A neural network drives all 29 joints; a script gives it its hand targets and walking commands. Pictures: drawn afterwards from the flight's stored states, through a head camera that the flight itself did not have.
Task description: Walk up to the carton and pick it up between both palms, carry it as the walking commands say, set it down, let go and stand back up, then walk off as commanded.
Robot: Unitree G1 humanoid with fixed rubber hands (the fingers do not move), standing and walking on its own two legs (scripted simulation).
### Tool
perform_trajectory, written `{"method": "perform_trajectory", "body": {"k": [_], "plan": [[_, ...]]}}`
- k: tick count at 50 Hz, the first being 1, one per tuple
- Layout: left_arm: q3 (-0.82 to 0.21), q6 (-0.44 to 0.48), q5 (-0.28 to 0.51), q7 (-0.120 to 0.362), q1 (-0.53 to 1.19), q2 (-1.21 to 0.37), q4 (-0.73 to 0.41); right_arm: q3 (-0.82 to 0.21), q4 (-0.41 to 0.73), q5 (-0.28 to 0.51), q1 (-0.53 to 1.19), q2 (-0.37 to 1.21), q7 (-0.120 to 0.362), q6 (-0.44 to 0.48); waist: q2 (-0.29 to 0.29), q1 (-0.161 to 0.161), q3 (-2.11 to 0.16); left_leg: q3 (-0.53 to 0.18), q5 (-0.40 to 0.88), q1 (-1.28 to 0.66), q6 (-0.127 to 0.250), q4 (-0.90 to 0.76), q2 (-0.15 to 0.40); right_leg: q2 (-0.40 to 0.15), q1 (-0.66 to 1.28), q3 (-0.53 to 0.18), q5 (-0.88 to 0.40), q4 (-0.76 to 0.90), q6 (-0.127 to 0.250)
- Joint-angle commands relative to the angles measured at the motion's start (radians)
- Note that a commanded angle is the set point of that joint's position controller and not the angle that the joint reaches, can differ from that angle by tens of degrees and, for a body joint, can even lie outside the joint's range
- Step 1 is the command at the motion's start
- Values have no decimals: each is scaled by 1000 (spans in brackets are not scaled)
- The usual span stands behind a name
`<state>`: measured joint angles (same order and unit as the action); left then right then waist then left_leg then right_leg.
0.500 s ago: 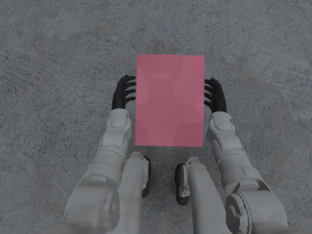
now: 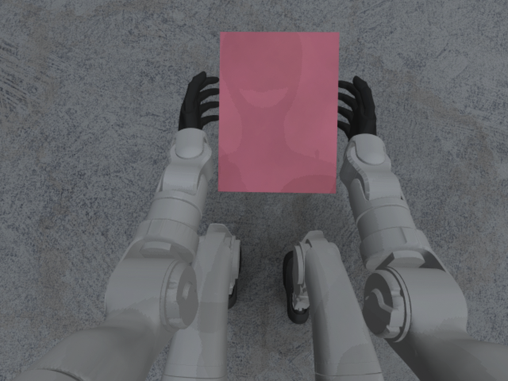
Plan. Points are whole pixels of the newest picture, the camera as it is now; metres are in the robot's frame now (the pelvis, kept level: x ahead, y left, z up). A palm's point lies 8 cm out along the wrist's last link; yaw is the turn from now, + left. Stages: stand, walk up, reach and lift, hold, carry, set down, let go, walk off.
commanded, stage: set down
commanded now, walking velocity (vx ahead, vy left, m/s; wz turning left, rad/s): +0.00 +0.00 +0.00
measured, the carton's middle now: (274, 129) +0.48 +0.00 -0.18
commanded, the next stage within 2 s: none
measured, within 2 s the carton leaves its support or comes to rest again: neither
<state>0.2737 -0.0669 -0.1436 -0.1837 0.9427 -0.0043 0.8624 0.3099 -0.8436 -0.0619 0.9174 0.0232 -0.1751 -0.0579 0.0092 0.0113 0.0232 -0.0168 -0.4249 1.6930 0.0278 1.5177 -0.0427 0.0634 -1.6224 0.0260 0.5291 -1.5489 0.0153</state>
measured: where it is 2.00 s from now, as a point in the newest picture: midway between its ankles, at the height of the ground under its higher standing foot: (262, 292)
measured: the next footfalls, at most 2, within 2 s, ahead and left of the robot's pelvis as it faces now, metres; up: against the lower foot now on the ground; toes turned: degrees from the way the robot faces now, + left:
none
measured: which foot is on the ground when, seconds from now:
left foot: down 0.00-1.00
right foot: down 0.00-1.00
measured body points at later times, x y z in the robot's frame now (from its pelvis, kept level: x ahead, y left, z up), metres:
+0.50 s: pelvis -0.01 +0.00 -0.08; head +0.28 +0.02 +0.26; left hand +0.50 +0.13 -0.19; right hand +0.49 -0.13 -0.19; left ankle +0.11 +0.10 -0.53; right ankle +0.08 -0.11 -0.53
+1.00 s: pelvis -0.01 +0.00 -0.14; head +0.33 +0.02 +0.16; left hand +0.53 +0.13 -0.28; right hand +0.52 -0.13 -0.27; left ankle +0.11 +0.10 -0.53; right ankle +0.08 -0.11 -0.53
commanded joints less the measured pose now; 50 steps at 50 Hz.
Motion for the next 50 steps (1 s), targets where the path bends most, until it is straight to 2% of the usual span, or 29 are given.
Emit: {"method": "perform_trajectory", "body": {"k": [1, 12, 31, 40, 50], "plan": [[-311, -1, -5, 91, 488, -800, -65, -324, 117, 2, 552, 748, 95, 19, -43, 10, -974, -66, 206, -621, -7, -60, -134, 139, 257, -65, -205, 108, -23], [-337, -72, -8, 165, 581, -922, -73, -363, 136, 7, 653, 889, 163, -62, -28, -3, -1073, -43, 280, -529, -17, 86, -140, 150, 158, -49, -271, -9, -49], [-275, -163, -5, 207, 809, -961, 0, -275, 83, -23, 881, 868, 251, -149, -63, 9, -1061, -10, 184, -426, -28, 220, -136, 139, -62, -3, -146, -161, -29], [-264, -181, 5, 226, 877, -943, 6, -274, 89, -20, 962, 849, 276, -166, -51, 7, -1057, 2, 191, -396, -25, 292, -132, 131, -111, 7, -142, -221, -27], [-297, -176, 40, 252, 921, -910, -16, -312, 96, 7, 1001, 849, 285, -167, -40, 2, -1053, 18, 248, -341, -22, 381, -127, 128, -115, 9, -202, -293, -32]]}}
